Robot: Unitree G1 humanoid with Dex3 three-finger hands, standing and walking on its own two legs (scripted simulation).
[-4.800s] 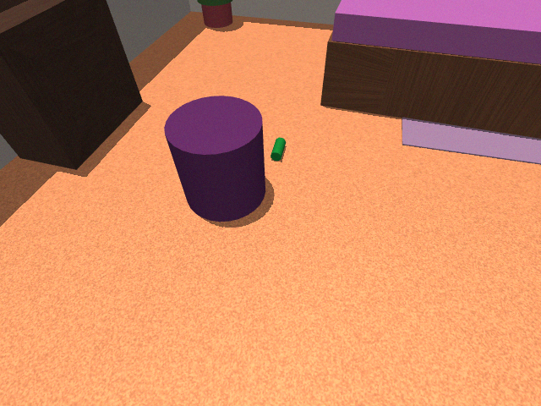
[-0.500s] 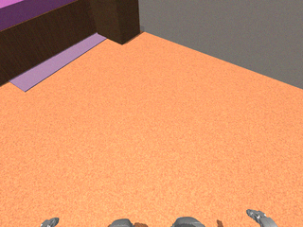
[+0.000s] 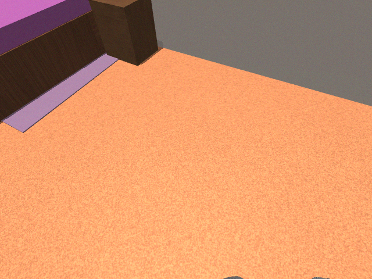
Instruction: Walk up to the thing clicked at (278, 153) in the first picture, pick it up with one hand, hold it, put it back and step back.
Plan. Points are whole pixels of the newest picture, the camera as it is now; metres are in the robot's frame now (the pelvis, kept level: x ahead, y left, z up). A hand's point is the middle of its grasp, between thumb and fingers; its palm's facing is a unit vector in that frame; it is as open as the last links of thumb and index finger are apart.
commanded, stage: walk up
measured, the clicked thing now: out of the picture +0.51 +1.42 -0.74
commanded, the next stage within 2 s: stand in 0.86 s
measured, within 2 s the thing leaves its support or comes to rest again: neither
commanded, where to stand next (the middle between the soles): +0.07 +0.02 m, yaw +1 degrees
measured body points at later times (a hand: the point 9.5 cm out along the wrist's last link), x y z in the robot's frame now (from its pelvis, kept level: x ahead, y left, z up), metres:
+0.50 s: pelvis +0.01 +0.01 +0.00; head +0.04 +0.00 +0.45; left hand +0.12 +0.31 -0.12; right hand +0.10 -0.31 -0.13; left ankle +0.01 +0.13 -0.74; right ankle +0.04 -0.13 -0.74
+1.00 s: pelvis +0.02 +0.01 +0.01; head +0.04 +0.00 +0.45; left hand +0.13 +0.31 -0.12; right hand +0.08 -0.30 -0.13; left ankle +0.01 +0.13 -0.74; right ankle +0.04 -0.13 -0.74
